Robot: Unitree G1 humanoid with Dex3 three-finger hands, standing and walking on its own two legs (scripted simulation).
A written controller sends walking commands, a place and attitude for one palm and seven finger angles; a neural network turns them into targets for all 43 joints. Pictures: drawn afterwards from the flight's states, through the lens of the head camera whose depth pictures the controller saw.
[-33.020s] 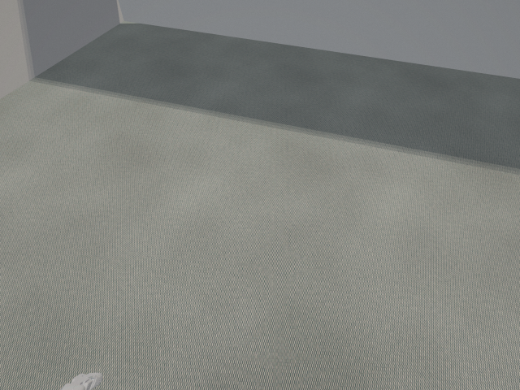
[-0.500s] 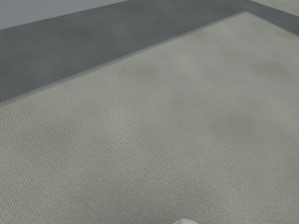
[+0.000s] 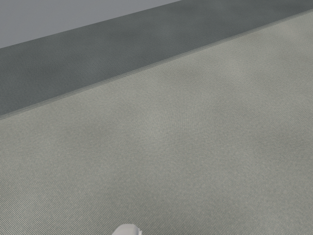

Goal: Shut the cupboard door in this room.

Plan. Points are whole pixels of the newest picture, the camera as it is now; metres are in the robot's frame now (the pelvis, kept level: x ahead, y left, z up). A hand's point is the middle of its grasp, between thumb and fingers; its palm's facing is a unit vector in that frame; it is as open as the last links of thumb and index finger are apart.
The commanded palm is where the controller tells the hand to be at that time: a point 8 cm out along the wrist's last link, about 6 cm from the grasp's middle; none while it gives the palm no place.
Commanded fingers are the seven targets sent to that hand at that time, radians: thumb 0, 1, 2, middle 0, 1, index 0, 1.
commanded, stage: turn or walk to find it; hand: left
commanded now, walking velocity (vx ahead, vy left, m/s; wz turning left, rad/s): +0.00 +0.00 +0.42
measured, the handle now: out of the picture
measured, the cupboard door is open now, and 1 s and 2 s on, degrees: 88 88 88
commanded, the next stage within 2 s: none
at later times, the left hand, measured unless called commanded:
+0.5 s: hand out of the picture +0.03 +0.26 -0.16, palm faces +0.23 -0.94 -0.25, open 7.4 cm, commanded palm none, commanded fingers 0.00 0.90 0.90 -0.20 -0.30 -0.20 -0.30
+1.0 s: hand out of the picture -0.07 +0.21 -0.17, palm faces +0.45 -0.86 -0.24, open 7.4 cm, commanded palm none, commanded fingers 0.00 0.90 0.90 -0.20 -0.30 -0.20 -0.30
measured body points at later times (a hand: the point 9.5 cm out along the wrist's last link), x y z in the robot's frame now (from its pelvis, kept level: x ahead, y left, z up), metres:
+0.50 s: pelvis -0.01 +0.03 +0.00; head +0.03 +0.05 +0.45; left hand +0.02 +0.31 -0.14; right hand +0.13 -0.19 -0.14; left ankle -0.02 +0.14 -0.74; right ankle +0.01 -0.11 -0.69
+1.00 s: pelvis -0.02 +0.01 -0.01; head +0.02 +0.03 +0.44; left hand -0.09 +0.25 -0.15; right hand +0.15 -0.20 -0.15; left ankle -0.09 +0.12 -0.72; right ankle +0.03 -0.10 -0.74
